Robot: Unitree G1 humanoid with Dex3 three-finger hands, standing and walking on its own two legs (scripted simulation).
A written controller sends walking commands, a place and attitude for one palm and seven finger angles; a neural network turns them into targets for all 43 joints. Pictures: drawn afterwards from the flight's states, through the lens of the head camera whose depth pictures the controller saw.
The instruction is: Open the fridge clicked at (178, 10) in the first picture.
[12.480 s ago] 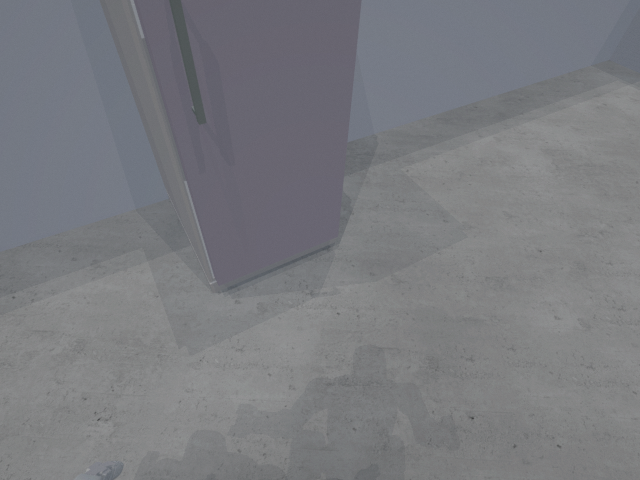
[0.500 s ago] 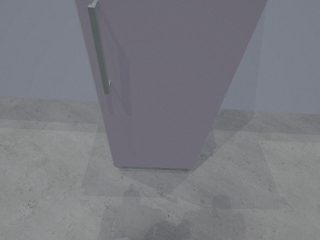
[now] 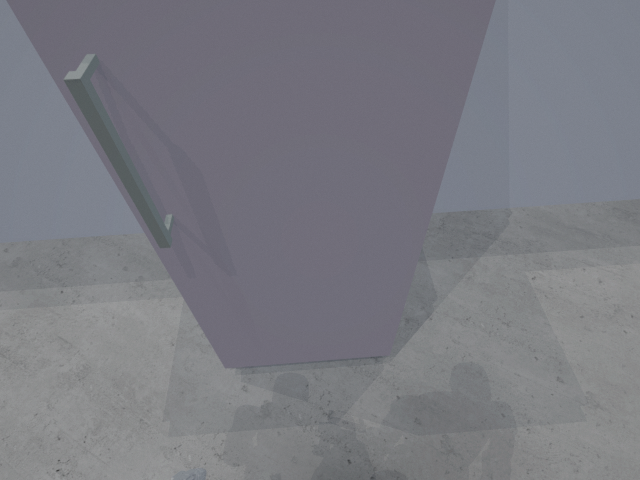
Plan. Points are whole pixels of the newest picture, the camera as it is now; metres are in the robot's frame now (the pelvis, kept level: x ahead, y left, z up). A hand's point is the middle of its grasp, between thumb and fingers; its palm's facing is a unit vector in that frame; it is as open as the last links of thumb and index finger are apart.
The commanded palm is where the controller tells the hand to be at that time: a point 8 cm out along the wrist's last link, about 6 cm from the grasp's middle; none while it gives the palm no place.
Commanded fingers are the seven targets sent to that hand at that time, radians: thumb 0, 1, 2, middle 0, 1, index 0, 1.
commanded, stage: come to a stop and stand still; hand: left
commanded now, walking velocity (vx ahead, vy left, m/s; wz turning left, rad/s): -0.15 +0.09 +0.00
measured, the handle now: (133, 167) +0.47 +0.26 +0.14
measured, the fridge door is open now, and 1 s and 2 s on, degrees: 0 0 0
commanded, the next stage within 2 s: look again from close up in 1.20 s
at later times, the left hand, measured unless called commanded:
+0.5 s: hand out of the picture -0.06 +0.22 -0.17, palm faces +0.00 -0.98 -0.21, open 7.3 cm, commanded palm none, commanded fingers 0.00 0.90 0.90 -0.20 -0.30 -0.20 -0.30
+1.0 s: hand out of the picture -0.02 +0.18 -0.17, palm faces -0.02 -0.98 -0.22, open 7.3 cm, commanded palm none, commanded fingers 0.00 0.90 0.90 -0.20 -0.30 -0.20 -0.30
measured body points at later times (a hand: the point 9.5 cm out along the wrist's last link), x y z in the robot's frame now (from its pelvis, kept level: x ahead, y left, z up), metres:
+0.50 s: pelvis -0.04 +0.03 +0.01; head -0.03 +0.04 +0.46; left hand -0.06 +0.27 -0.15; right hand -0.03 -0.20 -0.14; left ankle -0.03 +0.14 -0.73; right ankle -0.08 -0.09 -0.72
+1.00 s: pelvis -0.04 +0.01 +0.00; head -0.03 +0.00 +0.45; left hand -0.02 +0.23 -0.15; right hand -0.06 -0.20 -0.16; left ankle -0.03 +0.14 -0.73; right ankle -0.08 -0.09 -0.73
